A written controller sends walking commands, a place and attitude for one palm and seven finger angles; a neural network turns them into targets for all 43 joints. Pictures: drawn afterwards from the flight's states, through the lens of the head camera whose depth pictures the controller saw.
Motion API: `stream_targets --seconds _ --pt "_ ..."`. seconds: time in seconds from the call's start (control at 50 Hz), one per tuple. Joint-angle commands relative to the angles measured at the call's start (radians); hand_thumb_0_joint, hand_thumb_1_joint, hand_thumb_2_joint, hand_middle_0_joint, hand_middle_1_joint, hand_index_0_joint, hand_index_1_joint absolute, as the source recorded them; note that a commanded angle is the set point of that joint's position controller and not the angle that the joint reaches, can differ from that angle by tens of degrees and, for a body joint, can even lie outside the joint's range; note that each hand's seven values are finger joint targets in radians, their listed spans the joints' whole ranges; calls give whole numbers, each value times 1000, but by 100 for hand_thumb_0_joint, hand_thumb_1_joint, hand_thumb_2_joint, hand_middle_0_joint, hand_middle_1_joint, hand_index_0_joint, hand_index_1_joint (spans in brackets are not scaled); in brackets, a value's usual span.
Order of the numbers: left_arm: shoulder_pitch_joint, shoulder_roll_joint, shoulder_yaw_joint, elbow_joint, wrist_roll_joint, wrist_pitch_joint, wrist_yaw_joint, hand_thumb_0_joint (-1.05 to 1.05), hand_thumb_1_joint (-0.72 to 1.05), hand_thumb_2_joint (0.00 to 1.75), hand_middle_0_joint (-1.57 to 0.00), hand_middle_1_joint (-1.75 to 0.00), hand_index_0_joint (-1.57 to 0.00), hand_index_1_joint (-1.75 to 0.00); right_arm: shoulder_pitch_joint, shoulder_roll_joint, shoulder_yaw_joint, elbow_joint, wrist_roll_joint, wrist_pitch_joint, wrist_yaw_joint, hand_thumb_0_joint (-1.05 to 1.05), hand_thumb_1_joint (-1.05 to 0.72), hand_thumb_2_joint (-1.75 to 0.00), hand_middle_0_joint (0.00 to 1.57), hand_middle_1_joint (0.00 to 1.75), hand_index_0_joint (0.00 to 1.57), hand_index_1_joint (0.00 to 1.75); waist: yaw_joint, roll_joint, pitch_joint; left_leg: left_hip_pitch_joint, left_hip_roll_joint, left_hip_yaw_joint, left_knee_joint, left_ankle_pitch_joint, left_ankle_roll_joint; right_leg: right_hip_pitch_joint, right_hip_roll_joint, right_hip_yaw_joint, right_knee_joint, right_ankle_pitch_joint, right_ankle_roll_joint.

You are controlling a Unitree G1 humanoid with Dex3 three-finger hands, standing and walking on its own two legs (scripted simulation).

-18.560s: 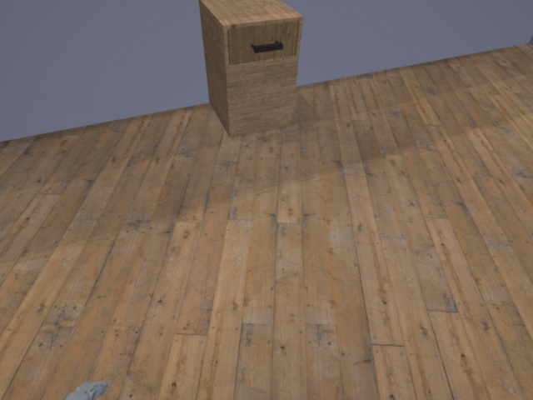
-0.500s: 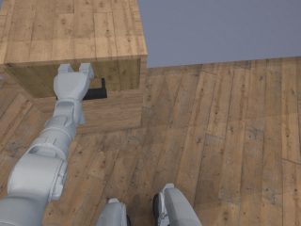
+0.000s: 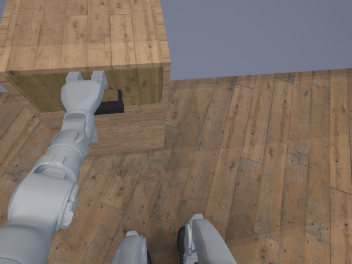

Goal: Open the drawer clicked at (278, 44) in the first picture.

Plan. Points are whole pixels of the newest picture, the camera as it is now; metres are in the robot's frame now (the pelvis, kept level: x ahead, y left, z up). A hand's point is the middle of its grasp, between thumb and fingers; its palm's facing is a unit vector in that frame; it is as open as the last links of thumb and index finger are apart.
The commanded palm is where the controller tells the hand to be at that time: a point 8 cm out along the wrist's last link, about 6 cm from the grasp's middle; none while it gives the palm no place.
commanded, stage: move the hooked fingers above the handle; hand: left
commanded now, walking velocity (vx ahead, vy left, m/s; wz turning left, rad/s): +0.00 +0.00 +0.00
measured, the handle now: (95, 101) +0.56 +0.17 -0.11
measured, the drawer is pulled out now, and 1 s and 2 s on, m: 0.00 0.00 0.00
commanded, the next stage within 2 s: none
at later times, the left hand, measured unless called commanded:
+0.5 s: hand (87, 107) +0.51 +0.17 -0.05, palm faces -0.10 -0.03 -0.99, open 13.8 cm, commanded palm +0.49 +0.17 +0.00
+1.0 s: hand (87, 107) +0.50 +0.17 -0.04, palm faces -0.04 -0.05 -1.00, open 13.8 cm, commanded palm +0.48 +0.16 +0.00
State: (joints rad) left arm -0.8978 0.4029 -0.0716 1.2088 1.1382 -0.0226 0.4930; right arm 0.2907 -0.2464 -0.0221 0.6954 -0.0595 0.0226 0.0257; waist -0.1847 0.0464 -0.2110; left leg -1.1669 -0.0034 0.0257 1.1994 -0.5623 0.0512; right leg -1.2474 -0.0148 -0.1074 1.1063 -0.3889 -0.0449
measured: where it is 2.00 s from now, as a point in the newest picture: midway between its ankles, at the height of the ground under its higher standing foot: outside the picture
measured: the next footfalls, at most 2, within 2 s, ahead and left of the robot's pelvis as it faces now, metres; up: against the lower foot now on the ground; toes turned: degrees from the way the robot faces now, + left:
none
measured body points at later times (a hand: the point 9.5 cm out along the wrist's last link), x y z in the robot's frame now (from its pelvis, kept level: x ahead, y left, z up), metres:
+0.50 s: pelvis +0.00 +0.00 +0.00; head +0.16 +0.01 +0.42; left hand +0.51 +0.17 +0.01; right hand +0.01 -0.26 -0.12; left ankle -0.01 +0.09 -0.63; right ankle +0.06 -0.10 -0.63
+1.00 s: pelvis +0.01 +0.01 +0.00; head +0.16 +0.02 +0.42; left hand +0.50 +0.17 +0.01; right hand +0.03 -0.25 -0.13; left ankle -0.01 +0.09 -0.63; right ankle +0.06 -0.10 -0.63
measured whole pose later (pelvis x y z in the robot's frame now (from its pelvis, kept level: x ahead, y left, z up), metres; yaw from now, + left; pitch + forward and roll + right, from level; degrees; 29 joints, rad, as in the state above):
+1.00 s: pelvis +0.01 +0.01 +0.00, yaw +0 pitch +30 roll -3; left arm -0.86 0.36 -0.08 1.16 1.12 0.04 0.54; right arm 0.28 -0.23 -0.04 0.72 -0.06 0.07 0.05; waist -0.16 0.06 -0.20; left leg -1.15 -0.01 0.03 1.20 -0.57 0.06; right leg -1.22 -0.02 -0.10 1.10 -0.39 -0.03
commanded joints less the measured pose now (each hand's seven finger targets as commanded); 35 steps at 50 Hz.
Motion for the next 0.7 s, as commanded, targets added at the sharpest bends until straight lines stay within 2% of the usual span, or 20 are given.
stream_targets --seconds 0.0,0.04,0.1,0.12,0.14,0.2,0.22,0.24,0.3,0.32,0.36,0.38,0.42,0.46,0.48,0.54,0.56,0.6,0.62,0.68 --pt "-404 232 94 -145 20 14 94 0 -50 30 -30 -120 -30 -120 168 -172 -53 -51 -7 -9 -8 0 -90 -90 20 30 20 30 -22 96 -445 132 -8 -42 -114 350 2 348 27 91 -69 202 2" --pt "-408 284 126 -143 27 37 109 0 -50 30 -30 -120 -30 -120 172 -178 -50 -59 -8 -3 -4 0 -90 -90 20 30 20 30 -16 78 -481 114 -7 -43 -106 366 1 384 27 91 -51 233 5" --pt "-421 326 150 -209 27 53 116 0 -50 30 -30 -120 -30 -120 167 -182 -55 -75 -3 -1 0 0 -90 -90 20 30 20 30 4 102 -608 140 -8 -39 -93 399 1 452 25 102 -37 289 10" --pt "-440 324 147 -235 24 56 111 0 -50 30 -30 -120 -30 -120 168 -182 -59 -76 -3 1 0 0 -90 -90 20 30 20 30 -3 110 -640 178 -3 -53 -92 427 -2 447 26 98 -29 307 10" --pt "-442 328 150 -263 17 55 105 0 -50 30 -30 -120 -30 -120 176 -185 -61 -74 0 2 2 0 -90 -90 20 30 20 30 5 140 -673 210 -1 -59 -96 443 -6 456 25 97 -30 316 11" --pt "-411 250 105 -317 -6 52 75 0 -50 30 -30 -120 -30 -120 189 -181 -76 -63 6 5 5 0 -90 -90 20 30 20 30 -2 132 -716 307 9 -77 -107 499 -10 466 29 92 -52 357 16" --pt "-418 213 81 -329 -18 47 61 0 -50 30 -30 -120 -30 -120 193 -178 -80 -58 8 6 5 0 -90 -90 20 30 20 30 -19 107 -721 332 15 -92 -111 509 -9 457 28 85 -56 356 18" --pt "-412 217 83 -326 -27 44 52 0 -50 30 -30 -120 -30 -120 201 -182 -82 -45 8 7 3 0 -90 -90 20 30 20 30 -21 103 -692 329 14 -86 -115 497 -7 457 28 87 -70 351 21" --pt "-362 203 70 -264 -42 41 30 0 -50 30 -30 -120 -30 -120 205 -180 -74 -27 12 11 -4 0 -90 -90 20 30 20 30 -25 24 -575 246 4 -66 -141 409 3 482 30 89 -105 301 21" --pt "-389 175 45 -254 -41 34 26 0 -50 30 -30 -120 -30 -120 201 -177 -72 -21 10 9 -7 0 -90 -90 20 30 20 30 -46 27 -541 237 7 -66 -145 390 6 453 29 91 -113 286 20" --pt "-370 203 61 -209 -28 27 29 0 -50 30 -30 -120 -30 -120 206 -179 -64 -11 9 7 -9 0 -90 -90 20 30 20 30 -38 19 -463 186 1 -54 -148 350 9 435 30 89 -117 243 15" --pt "-373 192 48 -188 -22 25 31 0 -50 30 -30 -120 -30 -120 201 -177 -61 -11 8 7 -11 0 -90 -90 20 30 20 30 -47 18 -420 167 -1 -51 -151 329 9 416 30 90 -124 221 14" --pt "-367 219 68 -159 -15 19 37 0 -50 30 -30 -120 -30 -120 193 -176 -52 -12 6 4 -10 0 -90 -90 20 30 20 30 -34 38 -383 146 -2 -45 -153 319 9 396 30 90 -121 204 7" --pt "-375 210 62 -149 -4 14 46 0 -50 30 -30 -120 -30 -120 195 -174 -52 -22 3 1 -9 0 -90 -90 20 30 20 30 -37 65 -396 152 -3 -46 -142 336 7 368 31 86 -104 206 5" --pt "-361 220 75 -148 -1 12 49 0 -50 30 -30 -120 -30 -120 194 -175 -52 -27 0 0 -7 0 -90 -90 20 30 20 30 -29 74 -404 158 -2 -47 -139 359 5 367 32 84 -95 222 3" --pt "-325 260 117 -166 1 10 59 0 -50 30 -30 -120 -30 -120 191 -177 -52 -48 -4 6 -4 0 -90 -90 20 30 20 30 -1 87 -487 177 -4 -44 -123 427 0 406 31 88 -63 291 4" --pt "-310 235 105 -173 1 10 62 0 -50 30 -30 -120 -30 -120 190 -174 -56 -54 -4 7 -1 0 -90 -90 20 30 20 30 3 94 -500 189 -2 -46 -121 447 -2 408 31 86 -59 307 4" --pt "-305 251 120 -207 8 7 72 0 -50 30 -30 -120 -30 -120 187 -177 -59 -61 -5 10 3 0 -90 -90 20 30 20 30 13 88 -544 201 1 -48 -111 469 -3 427 31 89 -49 332 6" --pt "-307 261 133 -221 4 6 75 0 -50 30 -30 -120 -30 -120 188 -179 -63 -59 -5 12 3 0 -90 -90 20 30 20 30 9 69 -561 218 5 -58 -109 490 -3 430 31 87 -43 350 8" --pt "-331 265 139 -302 0 -4 88 0 -50 30 -30 -120 -30 -120 186 -180 -71 -61 -4 17 5 0 -90 -90 20 30 20 30 18 98 -614 265 9 -68 -111 496 -9 438 30 87 -46 345 11"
